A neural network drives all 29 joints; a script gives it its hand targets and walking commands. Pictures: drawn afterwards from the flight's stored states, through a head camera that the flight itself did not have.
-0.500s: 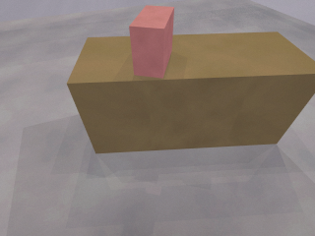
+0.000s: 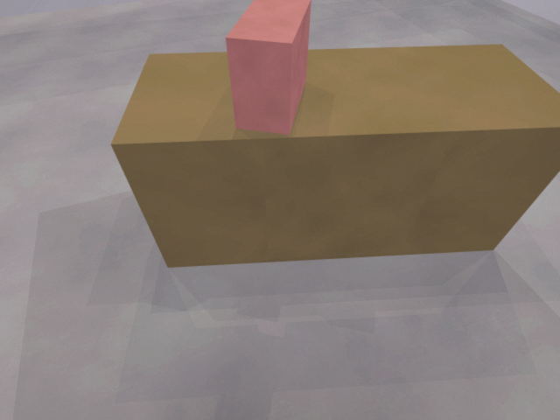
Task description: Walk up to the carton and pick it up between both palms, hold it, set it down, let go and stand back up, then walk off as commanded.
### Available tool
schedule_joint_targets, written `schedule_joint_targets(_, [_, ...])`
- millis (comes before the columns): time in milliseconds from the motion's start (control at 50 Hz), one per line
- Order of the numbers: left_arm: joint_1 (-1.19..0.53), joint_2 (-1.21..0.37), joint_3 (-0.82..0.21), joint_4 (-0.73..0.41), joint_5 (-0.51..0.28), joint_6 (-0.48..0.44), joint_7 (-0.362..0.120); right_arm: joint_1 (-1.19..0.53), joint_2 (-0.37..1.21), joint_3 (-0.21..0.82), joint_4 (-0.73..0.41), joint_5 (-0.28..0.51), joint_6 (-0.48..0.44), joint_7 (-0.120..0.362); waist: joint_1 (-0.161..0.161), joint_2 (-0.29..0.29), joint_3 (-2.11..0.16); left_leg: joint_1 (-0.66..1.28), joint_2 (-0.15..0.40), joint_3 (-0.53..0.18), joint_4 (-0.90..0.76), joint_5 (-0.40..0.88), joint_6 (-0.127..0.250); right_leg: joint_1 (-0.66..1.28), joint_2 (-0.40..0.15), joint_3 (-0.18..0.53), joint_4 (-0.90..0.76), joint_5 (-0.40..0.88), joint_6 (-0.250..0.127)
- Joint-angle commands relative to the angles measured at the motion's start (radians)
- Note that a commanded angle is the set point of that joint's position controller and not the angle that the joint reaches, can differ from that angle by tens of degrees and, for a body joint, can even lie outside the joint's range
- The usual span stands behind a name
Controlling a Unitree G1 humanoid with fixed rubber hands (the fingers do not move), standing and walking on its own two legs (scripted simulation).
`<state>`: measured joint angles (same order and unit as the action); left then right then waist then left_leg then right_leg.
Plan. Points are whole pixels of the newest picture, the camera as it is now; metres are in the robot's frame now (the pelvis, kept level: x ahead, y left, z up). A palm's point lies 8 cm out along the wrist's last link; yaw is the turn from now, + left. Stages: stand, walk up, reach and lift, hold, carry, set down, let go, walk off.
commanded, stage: stand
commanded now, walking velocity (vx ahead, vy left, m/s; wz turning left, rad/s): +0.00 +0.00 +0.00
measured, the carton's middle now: (273, 63) +1.05 +0.01 +0.01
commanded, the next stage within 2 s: none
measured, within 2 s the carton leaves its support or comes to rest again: neither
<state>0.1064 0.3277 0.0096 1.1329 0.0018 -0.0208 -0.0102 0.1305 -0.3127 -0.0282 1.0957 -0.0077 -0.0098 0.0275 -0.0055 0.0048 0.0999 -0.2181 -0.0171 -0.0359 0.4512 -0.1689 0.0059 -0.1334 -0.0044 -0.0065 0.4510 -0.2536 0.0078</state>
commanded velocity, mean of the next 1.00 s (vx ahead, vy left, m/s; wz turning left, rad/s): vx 0.00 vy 0.00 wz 0.00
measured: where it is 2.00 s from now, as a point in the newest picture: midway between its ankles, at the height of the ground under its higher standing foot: outside the picture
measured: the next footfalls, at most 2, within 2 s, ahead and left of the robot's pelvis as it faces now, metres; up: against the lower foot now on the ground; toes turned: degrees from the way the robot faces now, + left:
none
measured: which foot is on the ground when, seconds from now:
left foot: down 0.00-1.00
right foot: down 0.00-1.00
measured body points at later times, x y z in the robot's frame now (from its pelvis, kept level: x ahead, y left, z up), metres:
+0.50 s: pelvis +0.02 +0.00 +0.01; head +0.04 +0.01 +0.46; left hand +0.11 +0.30 -0.13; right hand +0.12 -0.28 -0.12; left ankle +0.05 +0.11 -0.74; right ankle +0.00 -0.12 -0.74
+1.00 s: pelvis +0.02 +0.01 +0.01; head +0.04 +0.02 +0.46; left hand +0.10 +0.30 -0.13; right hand +0.11 -0.28 -0.13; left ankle +0.05 +0.11 -0.74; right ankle +0.00 -0.13 -0.74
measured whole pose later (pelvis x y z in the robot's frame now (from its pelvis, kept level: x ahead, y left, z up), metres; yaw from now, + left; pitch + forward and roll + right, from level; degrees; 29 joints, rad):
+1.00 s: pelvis +0.02 +0.01 +0.01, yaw -1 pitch -2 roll +0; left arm 0.08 0.33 -0.01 1.16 0.01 -0.01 0.00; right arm 0.08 -0.30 -0.01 1.13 -0.01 -0.01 0.01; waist 0.01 -0.02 0.07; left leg -0.14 -0.03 -0.01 0.33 -0.14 0.02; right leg -0.06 -0.02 0.01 0.32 -0.21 0.03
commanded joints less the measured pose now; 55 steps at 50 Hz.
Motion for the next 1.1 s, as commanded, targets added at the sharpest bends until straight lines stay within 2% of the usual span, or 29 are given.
schedule_joint_targets(0, [-0.059, 0.240, 0.035, -0.040, -0.015, -0.032, 0.015, -0.042, -0.222, -0.036, -0.050, 0.021, -0.035, -0.021, -0.009, 0.013, -0.133, 0.092, 0.132, -0.125, -0.142, 0.227, 0.027, 0.036, -0.117, 0.096, -0.126, 0.197, -0.014])
schedule_joint_targets(20, [-0.066, 0.249, 0.043, -0.044, -0.015, -0.040, 0.013, -0.069, -0.188, -0.014, -0.045, 0.013, -0.034, -0.025, 0.032, -0.023, -0.142, 0.107, 0.127, -0.106, -0.120, 0.248, 0.020, 0.056, -0.117, 0.098, -0.125, 0.220, -0.017])
schedule_joint_targets(40, [-0.084, 0.220, 0.030, -0.052, -0.011, -0.038, 0.012, -0.066, -0.195, -0.023, -0.050, 0.013, -0.035, -0.025, 0.000, 0.044, -0.147, 0.119, 0.130, -0.100, -0.113, 0.301, 0.021, 0.036, -0.123, 0.107, -0.129, 0.270, -0.027])
schedule_joint_targets(80, [-0.105, 0.237, 0.043, -0.045, -0.009, -0.031, 0.012, -0.091, -0.180, -0.015, -0.043, 0.002, -0.037, -0.036, 0.008, -0.018, -0.208, 0.147, 0.134, -0.094, -0.117, 0.259, 0.037, 0.073, -0.117, 0.095, -0.143, 0.220, -0.014])
schedule_joint_targets(100, [-0.077, 0.208, 0.027, -0.039, -0.014, -0.030, 0.015, -0.090, -0.228, -0.020, -0.032, 0.009, -0.032, -0.030, 0.028, 0.064, -0.172, 0.131, 0.128, -0.098, -0.115, 0.285, 0.027, 0.073, -0.122, 0.097, -0.146, 0.274, -0.014])
schedule_joint_targets(120, [-0.070, 0.213, 0.024, -0.022, -0.013, -0.030, 0.012, -0.082, -0.246, -0.030, -0.025, 0.021, -0.036, -0.032, 0.000, -0.030, -0.148, 0.125, 0.133, -0.111, -0.145, 0.240, 0.025, 0.058, -0.113, 0.091, -0.174, 0.237, -0.017])
schedule_joint_targets(140, [-0.090, 0.224, 0.020, -0.019, -0.011, -0.025, 0.016, -0.058, -0.254, -0.029, -0.015, 0.017, -0.030, -0.033, -0.005, -0.029, -0.155, 0.138, 0.144, -0.114, -0.156, 0.254, 0.028, 0.058, -0.120, 0.098, -0.158, 0.253, -0.010])
schedule_joint_targets(220, [-0.042, 0.208, 0.014, -0.006, -0.003, -0.036, 0.017, -0.122, -0.235, -0.027, -0.026, 0.002, -0.041, -0.020, 0.038, 0.036, -0.113, 0.101, 0.133, -0.092, -0.141, 0.237, 0.022, 0.062, -0.129, 0.111, -0.170, 0.234, -0.019])
schedule_joint_targets(260, [-0.099, 0.222, 0.022, -0.014, 0.006, -0.025, 0.022, -0.114, -0.205, -0.018, -0.030, 0.011, -0.038, -0.024, 0.002, -0.048, -0.145, 0.121, 0.144, -0.110, -0.145, 0.253, 0.030, 0.052, -0.127, 0.096, -0.164, 0.266, -0.021])
schedule_joint_targets(280, [-0.118, 0.222, 0.021, -0.046, 0.000, -0.033, 0.022, -0.126, -0.204, -0.023, -0.048, 0.002, -0.043, -0.030, 0.012, -0.006, -0.178, 0.131, 0.139, -0.088, -0.133, 0.264, 0.020, 0.057, -0.137, 0.103, -0.155, 0.254, -0.015])
schedule_joint_targets(320, [-0.115, 0.240, 0.023, -0.033, -0.009, -0.027, 0.018, -0.101, -0.192, -0.019, -0.041, 0.011, -0.039, -0.025, -0.006, -0.035, -0.146, 0.114, 0.134, -0.088, -0.142, 0.265, 0.013, 0.064, -0.135, 0.099, -0.148, 0.308, -0.018])
schedule_joint_targets(380, [-0.091, 0.248, 0.031, -0.022, -0.001, -0.021, 0.023, -0.110, -0.222, -0.029, -0.025, 0.003, -0.036, -0.038, 0.020, 0.049, -0.194, 0.130, 0.133, -0.087, -0.149, 0.315, 0.017, 0.098, -0.140, 0.104, -0.168, 0.297, -0.015])
schedule_joint_targets(400, [-0.125, 0.256, 0.034, -0.029, 0.001, -0.024, 0.024, -0.147, -0.202, -0.019, -0.042, 0.008, -0.032, -0.036, 0.026, -0.034, -0.218, 0.133, 0.145, -0.095, -0.150, 0.333, 0.015, 0.123, -0.128, 0.080, -0.144, 0.289, -0.003])
schedule_joint_targets(420, [-0.114, 0.253, 0.034, -0.014, -0.006, -0.019, 0.016, -0.125, -0.212, -0.024, -0.037, 0.015, -0.032, -0.037, 0.007, -0.009, -0.166, 0.113, 0.130, -0.088, -0.160, 0.291, 0.004, 0.082, -0.115, 0.087, -0.178, 0.258, -0.006])
schedule_joint_targets(460, [-0.067, 0.194, 0.015, -0.009, 0.010, -0.012, 0.017, -0.116, -0.218, -0.025, -0.030, 0.009, -0.036, -0.036, 0.025, 0.005, -0.144, 0.104, 0.135, -0.091, -0.160, 0.222, 0.019, 0.081, -0.134, 0.091, -0.182, 0.219, -0.008])
schedule_joint_targets(480, [-0.069, 0.221, 0.024, -0.015, 0.004, -0.013, 0.013, -0.139, -0.196, -0.016, -0.043, 0.008, -0.037, -0.039, 0.018, 0.072, -0.106, 0.081, 0.133, -0.095, -0.166, 0.186, 0.023, 0.067, -0.131, 0.103, -0.192, 0.189, -0.016])
schedule_joint_targets(520, [-0.156, 0.246, 0.038, -0.041, 0.000, -0.023, 0.016, -0.115, -0.218, -0.023, -0.036, -0.008, -0.034, -0.028, -0.002, -0.013, -0.191, 0.123, 0.122, -0.071, -0.186, 0.206, 0.005, 0.086, -0.129, 0.095, -0.179, 0.176, -0.011])
schedule_joint_targets(560, [-0.132, 0.204, 0.018, -0.028, 0.005, -0.021, 0.018, -0.103, -0.227, -0.025, -0.039, -0.002, -0.038, -0.037, -0.014, 0.053, -0.143, 0.129, 0.138, -0.108, -0.189, 0.179, 0.027, 0.019, -0.124, 0.099, -0.182, 0.143, -0.016])
schedule_joint_targets(600, [-0.120, 0.215, 0.021, -0.016, 0.001, -0.015, 0.016, -0.125, -0.215, -0.016, -0.030, 0.002, -0.039, -0.041, 0.005, 0.000, -0.177, 0.143, 0.154, -0.111, -0.177, 0.229, 0.026, 0.057, -0.125, 0.092, -0.182, 0.159, -0.021])
schedule_joint_targets(680, [-0.108, 0.230, 0.021, -0.026, 0.007, -0.020, 0.017, -0.153, -0.224, -0.020, -0.035, 0.001, -0.037, -0.040, 0.029, 0.024, -0.184, 0.141, 0.136, -0.087, -0.169, 0.207, 0.014, 0.068, -0.124, 0.093, -0.173, 0.186, -0.011])
schedule_joint_targets(700, [-0.118, 0.255, 0.033, -0.013, 0.005, -0.023, 0.018, -0.141, -0.216, -0.019, -0.038, 0.001, -0.032, -0.034, 0.010, -0.040, -0.165, 0.138, 0.138, -0.095, -0.181, 0.221, 0.014, 0.053, -0.115, 0.089, -0.179, 0.184, -0.009])
schedule_joint_targets(720, [-0.112, 0.232, 0.021, -0.021, 0.006, -0.019, 0.019, -0.079, -0.229, -0.019, -0.027, 0.005, -0.028, -0.032, 0.001, 0.013, -0.171, 0.167, 0.137, -0.078, -0.161, 0.240, 0.015, 0.045, -0.130, 0.105, -0.190, 0.201, -0.019])
schedule_joint_targets(800, [-0.103, 0.205, 0.008, -0.019, 0.003, -0.015, 0.022, -0.083, -0.223, -0.019, -0.022, 0.000, -0.024, -0.037, -0.001, 0.040, -0.124, 0.128, 0.136, -0.088, -0.181, 0.194, 0.017, 0.037, -0.136, 0.099, -0.197, 0.140, -0.014])
schedule_joint_targets(820, [-0.082, 0.232, 0.023, -0.030, 0.006, -0.021, 0.022, -0.126, -0.236, -0.033, -0.029, -0.001, -0.032, -0.038, 0.031, -0.023, -0.122, 0.138, 0.126, -0.084, -0.174, 0.167, 0.013, 0.015, -0.121, 0.090, -0.192, 0.144, -0.021])
schedule_joint_targets(860, [-0.043, 0.223, 0.017, -0.025, 0.008, -0.021, 0.024, -0.139, -0.209, -0.015, -0.037, 0.002, -0.028, -0.029, 0.026, 0.045, -0.143, 0.116, 0.136, -0.088, -0.172, 0.148, 0.024, 0.073, -0.133, 0.109, -0.205, 0.149, -0.011])
schedule_joint_targets(940, [-0.080, 0.232, 0.019, -0.051, 0.007, -0.016, 0.023, -0.104, -0.196, -0.015, -0.048, 0.000, -0.033, -0.032, 0.008, -0.031, -0.146, 0.140, 0.140, -0.100, -0.190, 0.147, 0.019, 0.034, -0.117, 0.084, -0.177, 0.126, -0.018])
schedule_joint_targets(980, [-0.092, 0.227, 0.018, -0.028, 0.010, -0.013, 0.023, -0.108, -0.205, -0.024, -0.046, 0.002, -0.036, -0.033, -0.007, 0.033, -0.148, 0.137, 0.129, -0.091, -0.192, 0.141, 0.010, 0.037, -0.129, 0.108, -0.198, 0.114, -0.018])
schedule_joint_targets(1000, [-0.104, 0.209, 0.016, -0.040, 0.003, -0.016, 0.017, -0.152, -0.225, -0.027, -0.054, 0.000, -0.038, -0.030, 0.026, -0.010, -0.141, 0.133, 0.141, -0.107, -0.180, 0.192, 0.016, 0.025, -0.122, 0.084, -0.190, 0.133, -0.017])
schedule_joint_targets(1080, [-0.099, 0.223, 0.017, -0.020, 0.015, -0.017, 0.028, -0.127, -0.216, -0.028, -0.051, -0.008, -0.032, -0.039, 0.003, 0.035, -0.123, 0.156, 0.140, -0.096, -0.183, 0.198, 0.012, 0.012, -0.130, 0.100, -0.195, 0.137, -0.018])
